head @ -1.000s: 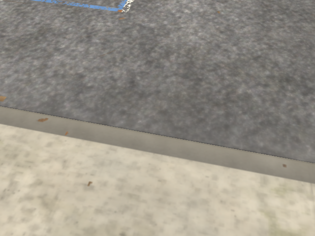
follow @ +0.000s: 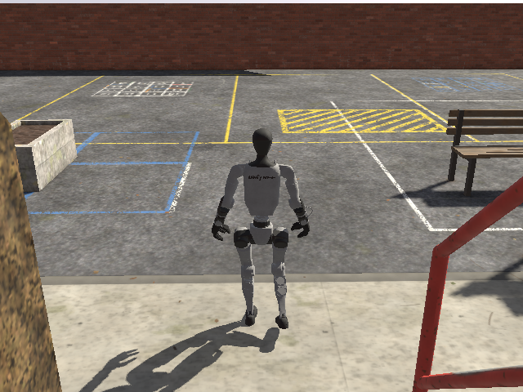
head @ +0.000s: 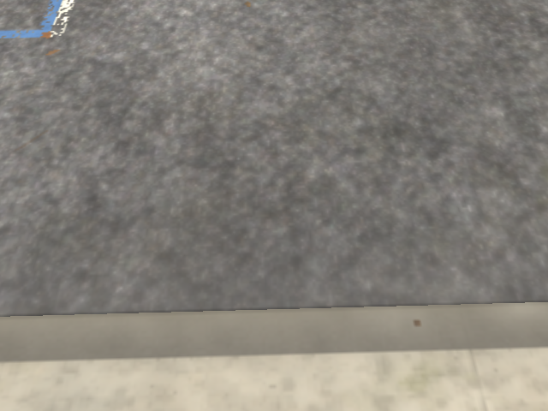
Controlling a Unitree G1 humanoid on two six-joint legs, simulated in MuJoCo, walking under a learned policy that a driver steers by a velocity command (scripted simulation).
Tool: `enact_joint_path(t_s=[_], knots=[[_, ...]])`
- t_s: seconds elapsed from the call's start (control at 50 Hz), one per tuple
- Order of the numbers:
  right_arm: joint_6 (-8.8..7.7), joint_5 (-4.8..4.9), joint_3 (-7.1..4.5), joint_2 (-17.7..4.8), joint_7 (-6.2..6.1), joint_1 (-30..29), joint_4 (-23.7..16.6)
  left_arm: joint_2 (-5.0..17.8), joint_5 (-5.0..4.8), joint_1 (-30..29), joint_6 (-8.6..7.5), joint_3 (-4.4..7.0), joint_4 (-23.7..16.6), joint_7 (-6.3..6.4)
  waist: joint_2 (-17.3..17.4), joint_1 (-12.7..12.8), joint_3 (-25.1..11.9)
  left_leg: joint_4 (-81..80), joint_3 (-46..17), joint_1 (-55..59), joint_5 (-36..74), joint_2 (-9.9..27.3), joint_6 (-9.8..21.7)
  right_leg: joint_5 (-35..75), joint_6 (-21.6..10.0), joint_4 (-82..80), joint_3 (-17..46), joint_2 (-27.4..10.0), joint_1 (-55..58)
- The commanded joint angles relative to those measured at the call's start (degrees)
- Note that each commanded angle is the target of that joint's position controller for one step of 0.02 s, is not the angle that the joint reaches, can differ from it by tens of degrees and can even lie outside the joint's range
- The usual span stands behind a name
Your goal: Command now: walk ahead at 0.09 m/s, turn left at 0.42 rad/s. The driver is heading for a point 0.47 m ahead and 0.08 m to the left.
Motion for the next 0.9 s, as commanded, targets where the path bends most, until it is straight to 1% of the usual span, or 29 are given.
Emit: enact_joint_path(t_s=[0.02, 0.06, 0.1, 0.16, 0.2, 0.24, 0.26, 0.28, 0.3, 0.32, 0.34, 0.36, 0.38, 0.42, 0.48, 0.54, 0.62, 0.66, 0.68, 0.7, 0.72, 0.74, 0.76, 0.8, 0.82, 0.84, 0.86, 0.88, 0.9], knots=[[0.35, -0.35, -2.58, -8.5, -0.77, -1.6, -4.5, 4.2, 0.42, 6.0, 0.33, 1.33, -3.2, 1.03, 4.3, 2.8, -8.0, -9.1, -17.0, 3.6, 13.9, 14.1, 11.5, 0.4, 1.0, -10.6, -0.6, -1.7, 0.0], [0.9, -0.14, -3.33, -10.1, -1.23, -0.6, -4.2, 3.8, 0.77, 5.3, 0.28, 1.15, -3.2, 1.54, 4.8, 2.3, -11.4, -7.4, -16.6, 3.8, 16.4, 13.9, 11.3, 3.5, 1.7, -15.4, -0.6, -1.2, 2.1], [1.96, 0.61, -3.72, -10.7, -1.82, -0.7, -4.4, 4.2, 0.36, 3.6, 0.63, 1.32, -3.5, 1.62, 5.4, 1.6, -13.2, -7.2, -17.5, 3.1, 6.9, 13.0, 9.6, 8.4, 1.9, -19.4, -0.1, -0.7, 3.9], [3.34, 0.86, -3.73, -10.4, -2.36, -0.6, -4.7, 4.4, -0.1, -0.2, 0.7, 1.54, -4.8, 1.27, 7.8, 0.3, -11.6, -7.3, -20.9, 2.3, -7.5, 12.0, 7.7, 10.2, 1.5, -25.3, 0.4, 0.1, 4.8], [3.94, 0.83, -3.71, -10.1, -2.47, 0.1, -4.8, 4.6, -0.43, -1.1, -0.03, 1.84, -5.4, 0.77, 9.3, -0.2, -11.1, -5.7, -23.6, 4.3, -8.8, 12.1, 6.8, 9.7, 0.7, -31.1, 0.4, 0.7, 6.0], [4.56, 1.31, -3.43, -9.3, -2.64, -0.1, -5.0, 4.6, -0.66, 1.2, -0.89, 2.46, -4.7, 0.29, 9.8, 1.6, -11.0, -2.0, -24.7, 4.8, -7.9, 10.7, 4.4, 14.6, -1.0, -43.6, -0.6, 0.9, 12.2], [4.66, 1.41, -2.88, -7.5, -2.7, 1.7, -4.8, 6.9, -0.21, 2.4, -1.08, 3.31, -4.6, 0.43, 7.5, 1.5, -11.3, 2.4, -22.9, 1.8, -12.6, 8.2, 1.6, 16.1, -3.1, -48.5, 2.6, -4.3, 17.8], [4.51, 0.91, -2.06, -4.0, -2.5, 4.0, -5.4, 12.0, 1.35, 0.9, -0.5, 4.47, -5.8, 0.82, -6.2, -0.9, -11.0, 15.5, -13.6, -6.7, -25.2, 1.3, -2.3, 21.3, -9.3, -51.5, 15.9, -18.1, 22.3], [3.54, 0.81, -3.06, -7.1, -2.4, 3.0, -6.9, 12.3, 3.36, 0.4, -0.25, 4.87, -5.4, 0.37, -16.9, -0.7, -9.4, 28.5, -6.9, -13.3, -32.7, -1.3, -4.7, 28.0, -17.3, -54.1, 26.8, -25.1, 18.2], [3.36, 0.52, -4.3, -10.9, -2.36, 4.4, -5.6, 9.0, 2.96, -1.6, -0.44, 3.96, -6.7, 0.46, -11.6, -0.9, -9.1, 37.5, -8.4, -12.9, -29.8, 1.8, -6.4, 28.4, -18.3, -53.4, 23.9, -24.1, 17.4], [3.94, 1.05, -4.84, -11.5, -2.46, 5.5, -4.0, 6.5, 1.98, -3.9, -0.45, 3.35, -6.9, 0.61, -7.7, -1.6, -7.9, 41.4, -7.5, -12.9, -26.2, 2.3, -7.5, 28.3, -15.8, -52.1, 17.1, -20.1, 16.6], [4.84, 0.96, -4.76, -10.2, -2.91, 6.7, -2.8, 5.6, 1.05, -5.5, -0.34, 3.08, -7.2, 0.74, -6.0, -2.1, -7.6, 44.8, -6.4, -13.2, -23.2, 2.7, -8.7, 28.2, -13.8, -51.1, 12.4, -16.9, 17.2], [5.52, 0.92, -4.48, -9.0, -2.97, 7.0, -2.9, 5.1, 0.39, -6.0, -0.22, 2.86, -7.1, 0.91, -6.1, -1.6, -6.8, 47.5, -6.0, -14.0, -21.3, 3.1, -9.7, 30.9, -13.7, -50.8, 9.5, -16.1, 17.2], [5.93, 1.39, -3.74, -6.8, -2.8, 4.9, -4.3, 5.1, 0.71, -5.0, 0.27, 2.86, -6.6, 1.21, -7.2, -0.6, -6.1, 45.5, -3.0, -13.5, -18.6, 3.8, -10.9, 32.8, -14.0, -51.2, 4.3, -14.1, 17.7], [5.73, 1.42, -2.93, -5.1, -2.34, 0.4, -6.9, 6.5, 0.8, -1.7, 1.1, 3.72, -5.3, 1.71, -9.3, 2.3, -7.6, 37.0, -1.6, -13.6, -18.8, 5.9, -11.9, 34.2, -15.7, -50.7, 3.1, -16.0, 23.7], [5.64, 1.15, -2.26, -4.1, -1.37, -0.8, -8.3, 8.7, 0.36, -2.2, 1.47, 4.81, -4.9, 1.48, -10.2, 2.9, -8.9, 28.2, 0.7, -7.1, -20.7, 7.7, -10.9, 34.8, -16.3, -50.4, 1.0, -17.8, 22.9], [6.19, 1.25, -2.81, -5.4, -0.44, 0.2, -8.9, 10.0, -0.82, -3.0, 1.39, 5.57, -3.9, 0.64, -11.3, 2.4, -9.2, 17.2, 3.9, 0.1, -19.5, 7.1, -8.1, 35.3, -15.8, -48.9, -0.6, -19.4, 21.6], [6.29, 1.27, -3.18, -5.1, 0.0, 3.6, -7.9, 10.1, -1.98, -4.3, 1.38, 5.73, -3.3, 0.61, -10.3, -0.1, -9.3, 5.2, 5.8, 6.8, -11.5, 5.9, -5.1, 33.9, -13.1, -45.0, -3.0, -18.7, 19.7], [6.25, 1.15, -3.74, -6.0, -0.25, 6.0, -6.9, 8.6, -2.16, -2.2, 1.26, 5.42, -2.1, 0.57, -8.0, -0.8, -9.6, -0.9, 5.0, 13.2, -6.1, 4.7, -3.2, 29.6, -9.8, -41.0, -5.7, -16.9, 16.0], [6.05, 1.28, -5.07, -10.4, -0.89, 8.1, -6.9, 5.9, -0.74, -0.2, 1.13, 4.78, -1.8, 0.29, 2.4, -0.3, -10.0, -3.5, -6.2, 23.1, 8.2, 11.7, 0.1, 16.4, -4.1, -29.7, -11.3, -12.5, 5.0], [5.66, 0.27, -6.3, -17.4, -1.52, 7.5, -8.5, 3.0, 1.97, -2.9, 1.01, 3.43, -5.7, 0.22, 20.0, 0.4, -8.5, -3.2, -27.4, 26.5, 25.5, 27.2, 11.3, -11.6, 1.4, -14.8, -12.9, -3.7, -12.8], [4.28, -1.93, -5.45, -14.2, -1.14, 8.9, -8.7, 6.0, 0.99, -8.3, 0.77, 4.31, -6.2, 0.8, 13.6, -4.9, -12.2, -5.1, -28.1, 22.5, 21.1, 29.4, 16.8, -13.5, 1.3, -4.9, -3.3, -3.0, -12.8], [3.36, -2.09, -4.2, -11.7, -1.22, 5.8, -8.1, 7.4, -0.48, -7.8, 1.13, 4.76, -5.3, 0.86, 10.4, -2.7, -10.1, -5.4, -21.4, 20.2, 16.5, 26.4, 14.1, -8.6, 0.5, -2.3, -2.1, -4.3, -12.6], [2.78, 0.0, -2.38, -6.3, -1.68, -0.8, -7.9, 7.1, -0.15, -4.3, 1.93, 5.03, -2.1, 1.27, 7.7, 0.2, -8.8, -4.9, -13.8, 18.1, 12.7, 20.5, 8.3, 0.4, 0.7, -5.0, -1.8, -5.5, -10.5], [2.62, 0.02, -1.32, -4.2, -1.93, -2.2, -7.4, 6.3, 0.14, -2.4, 2.14, 4.89, -1.0, 1.12, 8.0, 1.4, -9.3, -4.9, -10.5, 15.7, 16.1, 18.8, 7.6, 4.3, 1.2, -5.0, -2.2, -5.3, -6.2], [2.45, -0.63, -0.49, -2.4, -2.03, -2.6, -6.7, 5.2, -0.11, -0.8, 2.17, 4.55, 0.0, 0.76, 8.1, 2.2, -10.1, -5.1, -7.9, 14.1, 17.3, 17.7, 7.3, 6.9, 1.6, -6.2, -2.5, -5.2, -2.2], [2.24, -1.19, -0.05, -1.3, -2.09, -2.6, -5.9, 4.0, -0.54, 0.3, 2.19, 4.07, 0.7, 0.36, 8.0, 2.4, -10.4, -5.3, -5.7, 13.9, 16.3, 16.8, 6.9, 8.6, 1.8, -10.2, -2.6, -5.4, 0.4], [2.14, -1.33, -0.21, -1.6, -2.15, -1.2, -5.0, 3.3, -0.82, 0.4, 2.13, 3.53, 1.1, -0.13, 8.0, 1.5, -10.5, -6.7, -4.8, 14.8, 7.1, 16.0, 6.3, 10.1, 1.7, -15.3, -3.4, -5.6, 1.7], [2.14, -1.2, -0.98, -4.0, -2.21, 0.9, -4.3, 3.4, -1.17, -1.8, 2.05, 3.23, 0.4, -0.46, 8.7, -0.7, -8.8, -9.1, -6.4, 15.2, -4.9, 16.6, 6.7, 10.4, 1.3, -18.5, -4.3, -5.3, 1.2]])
